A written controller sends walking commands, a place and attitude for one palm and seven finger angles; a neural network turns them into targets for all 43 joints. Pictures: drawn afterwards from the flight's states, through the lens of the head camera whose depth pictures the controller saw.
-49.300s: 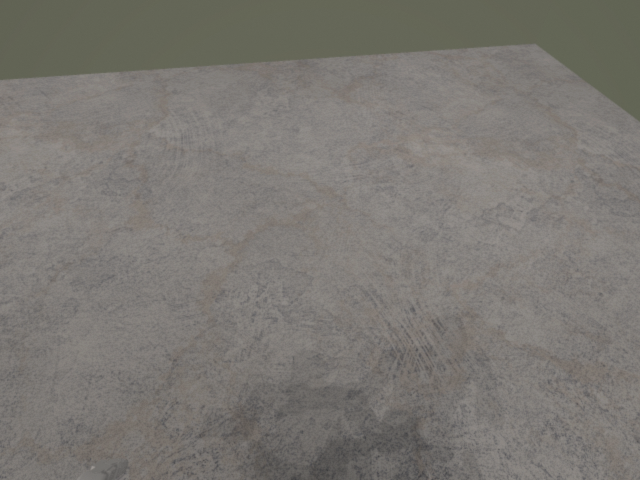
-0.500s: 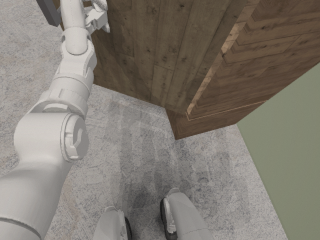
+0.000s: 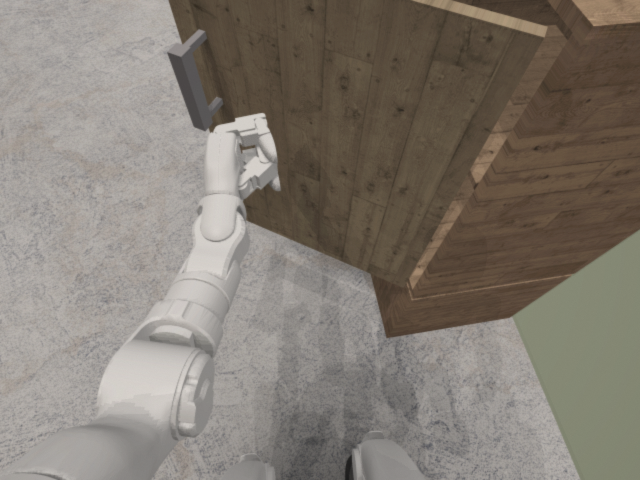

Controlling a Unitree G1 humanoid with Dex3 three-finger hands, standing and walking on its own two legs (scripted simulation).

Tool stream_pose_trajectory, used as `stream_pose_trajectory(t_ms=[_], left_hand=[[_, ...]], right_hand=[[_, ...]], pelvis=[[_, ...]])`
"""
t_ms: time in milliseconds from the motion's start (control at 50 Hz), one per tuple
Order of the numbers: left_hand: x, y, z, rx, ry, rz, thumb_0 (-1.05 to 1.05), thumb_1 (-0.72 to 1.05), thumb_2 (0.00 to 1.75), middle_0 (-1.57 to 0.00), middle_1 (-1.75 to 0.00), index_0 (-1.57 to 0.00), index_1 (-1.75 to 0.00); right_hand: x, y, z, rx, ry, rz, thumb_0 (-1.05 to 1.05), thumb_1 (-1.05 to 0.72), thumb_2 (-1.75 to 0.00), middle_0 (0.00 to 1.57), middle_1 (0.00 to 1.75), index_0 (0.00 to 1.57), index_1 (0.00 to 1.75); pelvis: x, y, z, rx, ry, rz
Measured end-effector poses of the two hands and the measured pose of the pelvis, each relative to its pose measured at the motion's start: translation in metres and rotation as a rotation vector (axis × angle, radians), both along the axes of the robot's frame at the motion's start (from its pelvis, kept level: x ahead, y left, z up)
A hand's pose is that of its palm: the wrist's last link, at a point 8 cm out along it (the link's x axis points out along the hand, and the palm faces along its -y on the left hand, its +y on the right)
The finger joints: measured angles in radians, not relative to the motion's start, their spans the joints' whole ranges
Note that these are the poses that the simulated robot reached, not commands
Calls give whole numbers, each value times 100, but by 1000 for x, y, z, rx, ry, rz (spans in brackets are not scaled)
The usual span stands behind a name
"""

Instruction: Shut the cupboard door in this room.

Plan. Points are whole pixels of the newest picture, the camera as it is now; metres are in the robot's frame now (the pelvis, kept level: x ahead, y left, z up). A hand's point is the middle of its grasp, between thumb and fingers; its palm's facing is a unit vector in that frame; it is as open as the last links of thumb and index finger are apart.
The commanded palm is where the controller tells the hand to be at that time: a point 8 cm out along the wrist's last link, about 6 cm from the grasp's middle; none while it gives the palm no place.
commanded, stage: pull the fist back off the door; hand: left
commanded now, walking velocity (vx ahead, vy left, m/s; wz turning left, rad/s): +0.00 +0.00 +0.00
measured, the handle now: (200, 82) +0.64 +0.13 +0.07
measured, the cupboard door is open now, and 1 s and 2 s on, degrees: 55 55 55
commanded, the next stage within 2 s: draw the hand back to the body in 0.12 s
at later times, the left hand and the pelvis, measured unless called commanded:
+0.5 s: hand (235, 195) +0.42 +0.07 +0.10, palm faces -0.02 -1.00 -0.03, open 3.1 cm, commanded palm +0.37 +0.13 +0.11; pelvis -0.01 -0.01 +0.02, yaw -1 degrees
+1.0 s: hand (87, 299) +0.28 +0.17 +0.16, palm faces +0.14 -0.96 -0.24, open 3.3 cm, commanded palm +0.24 +0.22 +0.18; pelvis +0.00 +0.00 +0.06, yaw +1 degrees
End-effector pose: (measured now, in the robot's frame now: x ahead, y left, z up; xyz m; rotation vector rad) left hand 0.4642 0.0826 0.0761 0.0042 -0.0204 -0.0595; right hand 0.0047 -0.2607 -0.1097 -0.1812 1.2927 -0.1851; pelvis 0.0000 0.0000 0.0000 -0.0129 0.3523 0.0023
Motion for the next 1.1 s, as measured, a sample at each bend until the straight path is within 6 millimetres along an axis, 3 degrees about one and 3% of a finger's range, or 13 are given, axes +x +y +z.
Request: stream_pose_trajectory(t_ms=[120, 200, 360, 480, 560, 640, 720, 900, 1000, 1100], left_hand=[[-21, -3, 1, 21, 5, -5, 2, 90, 90, -130, -150, -130, -150], [-22, -5, 6, 31, 4, 0, 2, 90, 90, -130, -150, -130, -150], [-24, 4, 19, 17, -25, 15, 2, 90, 90, -130, -150, -130, -150], [-58, 35, 25, 23, -12, 37, 2, 90, 90, -129, -150, -130, -150], [-85, 54, 37, 25, -31, 40, 2, 90, 90, -129, -150, -130, -150], [-107, 66, 51, 27, -56, 22, 2, 90, 90, -130, -150, -130, -150], [-127, 76, 62, 25, -53, 5, 2, 90, 90, -129, -149, -129, -149], [-180, 108, 86, 190, -37, 96, 2, 90, 90, -115, -134, -115, -134], [-208, 135, 97, 236, -28, 199, 2, 89, 90, -103, -121, -103, -120], [-233, 159, 110, 276, -32, 287, 2, 89, 90, -90, -106, -90, -106]], right_hand=[[38, 2, -2, 8, -109, 30, 1, -90, -90, 20, 30, 20, 30], [50, 7, -3, 16, -151, 46, 1, -90, -90, 20, 30, 20, 30], [34, 12, -6, 43, -135, 21, 1, -90, -90, 20, 30, 20, 30], [20, 11, 6, 58, -122, -24, 1, -90, -90, 20, 30, 20, 30], [27, 6, 16, 39, -156, -20, 1, -90, -90, 20, 30, 20, 30], [50, 2, 26, 16, -232, 8, 1, -90, -90, 20, 30, 20, 30], [86, 2, 40, 6, -349, 40, 1, -90, -90, 20, 30, 20, 30], [165, 27, 81, 7, -556, 109, 1, -90, -90, 20, 30, 20, 30], [190, 47, 94, 26, -599, 175, 1, -90, -90, 20, 30, 20, 30], [200, 63, 94, 51, -602, 222, 1, -90, -90, 20, 30, 20, 30]], pelvis=[[-3, -1, 2, 7, -38, 3], [-8, -2, 2, 10, -49, 11], [-13, -5, 4, 19, -57, -8], [-9, -6, 18, 21, -116, -26], [-8, -7, 26, 16, -165, -18], [-9, -7, 32, 14, -208, -8], [-9, -6, 36, 15, -246, -4], [-4, -4, 51, 18, -346, 2], [1, -1, 57, 15, -384, 15], [7, 2, 59, 13, -405, 24]])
